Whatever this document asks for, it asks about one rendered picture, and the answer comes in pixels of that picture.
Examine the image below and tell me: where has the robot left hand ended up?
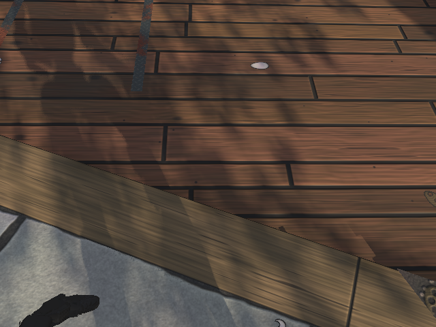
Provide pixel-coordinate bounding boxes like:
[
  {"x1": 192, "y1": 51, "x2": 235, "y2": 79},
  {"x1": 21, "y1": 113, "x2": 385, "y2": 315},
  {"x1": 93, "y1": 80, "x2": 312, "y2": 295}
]
[{"x1": 19, "y1": 294, "x2": 99, "y2": 327}]

